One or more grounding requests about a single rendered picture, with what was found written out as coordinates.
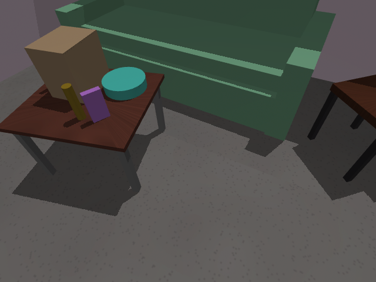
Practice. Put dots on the chair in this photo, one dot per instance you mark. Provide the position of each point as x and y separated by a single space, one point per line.
360 95

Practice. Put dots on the sofa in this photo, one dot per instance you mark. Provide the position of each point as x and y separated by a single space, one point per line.
248 61

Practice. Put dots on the coffee table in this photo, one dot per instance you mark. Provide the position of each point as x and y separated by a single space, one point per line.
45 117

